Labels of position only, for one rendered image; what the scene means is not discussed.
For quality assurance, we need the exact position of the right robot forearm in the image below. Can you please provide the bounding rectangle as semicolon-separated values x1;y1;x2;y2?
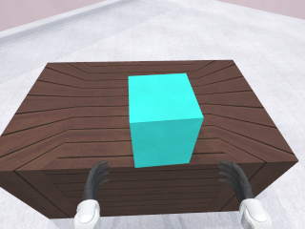
239;198;273;229

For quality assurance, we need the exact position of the left robot hand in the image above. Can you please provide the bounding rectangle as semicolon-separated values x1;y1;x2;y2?
82;160;110;201

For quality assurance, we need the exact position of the right robot hand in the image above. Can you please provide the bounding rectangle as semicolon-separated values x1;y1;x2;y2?
217;160;254;203

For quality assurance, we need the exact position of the pedestal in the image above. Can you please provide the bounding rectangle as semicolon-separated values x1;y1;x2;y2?
0;59;299;219

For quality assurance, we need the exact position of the left robot forearm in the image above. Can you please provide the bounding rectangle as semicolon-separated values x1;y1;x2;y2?
73;199;102;229

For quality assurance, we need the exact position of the carton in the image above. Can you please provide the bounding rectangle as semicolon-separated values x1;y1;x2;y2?
128;73;204;168

